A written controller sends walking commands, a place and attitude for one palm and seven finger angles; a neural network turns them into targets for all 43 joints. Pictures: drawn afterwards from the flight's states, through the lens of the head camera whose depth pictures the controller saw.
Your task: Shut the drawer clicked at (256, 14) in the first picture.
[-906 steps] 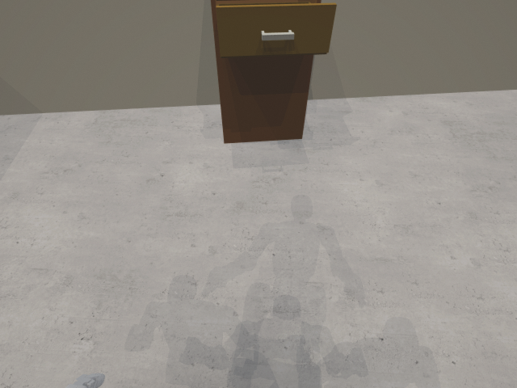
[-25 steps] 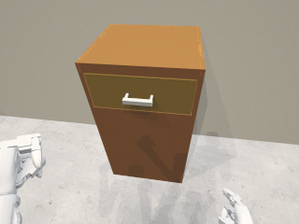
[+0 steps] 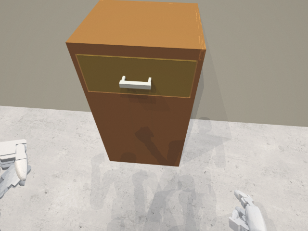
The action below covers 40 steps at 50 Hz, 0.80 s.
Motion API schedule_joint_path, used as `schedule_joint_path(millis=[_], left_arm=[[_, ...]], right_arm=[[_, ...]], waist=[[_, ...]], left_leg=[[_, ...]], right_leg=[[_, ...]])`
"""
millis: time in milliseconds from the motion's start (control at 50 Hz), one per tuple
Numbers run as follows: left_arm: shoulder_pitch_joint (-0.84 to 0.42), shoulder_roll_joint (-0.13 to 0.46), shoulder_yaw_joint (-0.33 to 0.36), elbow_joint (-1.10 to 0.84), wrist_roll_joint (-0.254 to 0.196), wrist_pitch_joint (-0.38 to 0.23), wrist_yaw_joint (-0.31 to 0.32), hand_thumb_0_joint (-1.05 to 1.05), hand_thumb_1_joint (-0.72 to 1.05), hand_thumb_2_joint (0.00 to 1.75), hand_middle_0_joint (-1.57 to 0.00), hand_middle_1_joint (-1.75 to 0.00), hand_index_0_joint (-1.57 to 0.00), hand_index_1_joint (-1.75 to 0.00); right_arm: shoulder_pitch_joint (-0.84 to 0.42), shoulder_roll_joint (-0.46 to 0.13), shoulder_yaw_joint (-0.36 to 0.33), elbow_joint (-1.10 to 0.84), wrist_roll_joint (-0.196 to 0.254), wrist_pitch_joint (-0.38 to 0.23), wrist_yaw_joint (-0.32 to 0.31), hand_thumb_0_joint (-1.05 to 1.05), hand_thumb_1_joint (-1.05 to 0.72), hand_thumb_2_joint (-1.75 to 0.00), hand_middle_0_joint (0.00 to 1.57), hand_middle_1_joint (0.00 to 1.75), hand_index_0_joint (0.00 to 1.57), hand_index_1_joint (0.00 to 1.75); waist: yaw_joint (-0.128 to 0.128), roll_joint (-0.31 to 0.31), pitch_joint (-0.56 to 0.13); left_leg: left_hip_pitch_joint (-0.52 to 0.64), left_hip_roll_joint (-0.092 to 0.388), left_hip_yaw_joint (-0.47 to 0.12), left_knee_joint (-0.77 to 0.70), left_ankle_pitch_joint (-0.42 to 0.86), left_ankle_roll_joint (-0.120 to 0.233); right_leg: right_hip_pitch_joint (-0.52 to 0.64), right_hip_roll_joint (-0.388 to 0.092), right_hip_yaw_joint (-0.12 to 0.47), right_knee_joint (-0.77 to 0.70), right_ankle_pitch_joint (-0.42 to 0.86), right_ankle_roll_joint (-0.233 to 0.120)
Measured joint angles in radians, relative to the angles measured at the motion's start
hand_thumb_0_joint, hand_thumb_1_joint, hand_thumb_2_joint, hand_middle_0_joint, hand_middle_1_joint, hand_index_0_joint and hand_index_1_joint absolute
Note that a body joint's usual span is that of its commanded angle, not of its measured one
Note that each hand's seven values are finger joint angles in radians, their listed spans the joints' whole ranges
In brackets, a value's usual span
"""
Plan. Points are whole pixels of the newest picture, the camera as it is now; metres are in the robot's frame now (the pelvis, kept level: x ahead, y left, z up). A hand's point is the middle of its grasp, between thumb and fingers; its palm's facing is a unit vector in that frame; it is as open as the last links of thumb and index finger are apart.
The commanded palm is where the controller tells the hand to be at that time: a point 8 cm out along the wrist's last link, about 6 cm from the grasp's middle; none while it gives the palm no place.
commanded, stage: step back with the hand held close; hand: left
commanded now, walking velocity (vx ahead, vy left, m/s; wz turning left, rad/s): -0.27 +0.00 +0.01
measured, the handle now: (136, 81) +0.64 +0.12 +0.00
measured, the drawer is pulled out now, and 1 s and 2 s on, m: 0.00 0.00 0.00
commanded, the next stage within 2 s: stop stepping back and stand still in 0.98 s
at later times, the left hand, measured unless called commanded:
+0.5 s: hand (11, 196) +0.14 +0.24 +0.17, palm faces +0.40 -0.78 -0.47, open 3.3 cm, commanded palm +0.07 +0.28 +0.18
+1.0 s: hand out of the picture +0.05 +0.28 +0.18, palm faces +0.47 -0.78 -0.42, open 3.3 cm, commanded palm +0.00 +0.30 +0.18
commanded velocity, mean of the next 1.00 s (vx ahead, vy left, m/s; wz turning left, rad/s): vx -0.37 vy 0.00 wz -0.06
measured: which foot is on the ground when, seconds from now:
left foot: down 0.00-1.00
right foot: down 0.00-0.80, up 0.82-1.00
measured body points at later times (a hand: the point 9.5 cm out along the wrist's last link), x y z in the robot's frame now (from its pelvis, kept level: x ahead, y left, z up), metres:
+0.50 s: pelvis -0.05 +0.00 -0.01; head -0.03 +0.01 +0.44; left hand +0.11 +0.28 +0.20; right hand +0.12 -0.25 -0.09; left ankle +0.02 +0.11 -0.74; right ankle +0.06 -0.14 -0.73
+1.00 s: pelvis -0.12 +0.01 +0.00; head -0.11 +0.04 +0.44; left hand +0.02 +0.32 +0.20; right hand +0.07 -0.20 -0.07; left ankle +0.02 +0.11 -0.74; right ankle -0.21 -0.13 -0.71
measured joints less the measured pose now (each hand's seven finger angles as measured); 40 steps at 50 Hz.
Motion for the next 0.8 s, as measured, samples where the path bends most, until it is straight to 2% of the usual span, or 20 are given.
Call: schedule_joint_path(millis=[120,240,360,460,540,620,680,740,800], left_arm=[[-0.001,-0.007,0.000,-0.010,0.020,-0.028,0.008,0.02,0.89,0.90,-1.40,-1.60,-1.41,-1.60],[-0.008,0.011,0.024,-0.025,0.037,-0.049,0.013,0.02,0.89,0.90,-1.40,-1.60,-1.41,-1.60],[-0.017,-0.010,0.024,-0.045,0.026,-0.061,0.013,0.02,0.89,0.90,-1.40,-1.60,-1.41,-1.60],[-0.023,-0.003,0.014,-0.051,0.020,-0.076,0.018,0.01,0.89,0.90,-1.40,-1.60,-1.41,-1.60],[-0.014,0.031,0.043,-0.027,0.040,-0.077,0.015,0.01,0.89,0.90,-1.40,-1.60,-1.41,-1.60],[0.001,0.045,0.081,-0.045,0.041,-0.084,0.007,0.02,0.89,0.90,-1.40,-1.60,-1.41,-1.60],[-0.009,0.022,0.049,-0.062,0.024,-0.085,0.000,0.02,0.89,0.90,-1.40,-1.60,-1.41,-1.60],[-0.001,0.024,0.011,-0.087,0.015,-0.084,0.000,0.02,0.89,0.90,-1.40,-1.60,-1.41,-1.60],[0.023,0.045,0.020,-0.107,0.009,-0.090,0.006,0.01,0.89,0.90,-1.40,-1.60,-1.41,-1.60]], right_arm=[[0.014,0.006,0.008,-0.011,-0.002,-0.022,0.005,0.01,-0.90,-0.90,0.20,0.30,0.20,0.30],[0.042,0.010,0.009,-0.009,-0.001,-0.052,0.005,0.01,-0.90,-0.90,0.20,0.30,0.20,0.30],[0.036,0.001,-0.004,0.024,-0.011,-0.058,0.015,0.01,-0.90,-0.90,0.20,0.30,0.20,0.30],[0.018,-0.004,-0.014,0.037,-0.013,-0.039,0.016,0.01,-0.90,-0.90,0.20,0.30,0.20,0.30],[0.030,0.012,-0.017,0.021,-0.004,-0.050,0.009,0.01,-0.90,-0.90,0.20,0.30,0.20,0.30],[0.025,0.022,-0.014,0.017,-0.009,-0.072,0.015,0.01,-0.90,-0.90,0.20,0.30,0.20,0.30],[-0.007,0.015,-0.019,0.038,-0.015,-0.066,0.024,0.01,-0.90,-0.90,0.20,0.30,0.20,0.30],[-0.017,0.012,-0.026,0.052,-0.012,-0.045,0.025,0.01,-0.90,-0.90,0.20,0.30,0.20,0.30],[-0.014,0.012,-0.026,0.048,-0.011,-0.030,0.017,0.01,-0.90,-0.90,0.20,0.30,0.20,0.30]], waist=[[-0.004,-0.006,-0.001],[-0.011,-0.019,0.009],[-0.002,-0.006,0.004],[-0.020,-0.013,0.001],[-0.044,-0.008,-0.004],[-0.024,-0.017,-0.013],[-0.023,-0.011,0.011],[-0.033,-0.017,0.009],[-0.039,-0.027,0.004]], left_leg=[[-0.053,0.005,-0.010,0.046,0.002,0.004],[-0.087,-0.004,-0.027,0.098,-0.007,0.005],[-0.121,0.010,-0.028,0.143,-0.041,0.002],[-0.134,0.011,-0.025,0.104,0.029,-0.001],[-0.152,0.013,-0.042,0.100,0.041,0.001],[-0.202,0.025,-0.031,0.135,0.035,-0.004],[-0.210,0.026,-0.036,0.123,0.054,-0.014],[-0.220,0.015,-0.038,0.124,-0.009,-0.010],[-0.218,0.017,-0.025,0.087,0.072,0.003]], right_leg=[[-0.032,0.006,-0.008,0.009,0.018,-0.001],[-0.065,0.027,0.026,0.079,-0.004,-0.002],[-0.082,0.040,0.021,0.086,0.001,-0.012],[-0.093,0.037,0.022,0.049,0.021,-0.007],[-0.092,0.079,0.048,0.162,-0.010,-0.005],[-0.077,0.100,0.080,0.149,-0.119,-0.020],[-0.082,0.100,0.076,0.130,-0.071,-0.017],[-0.072,0.083,0.065,0.088,-0.041,-0.009],[-0.075,0.073,0.062,0.076,-0.030,0.000]])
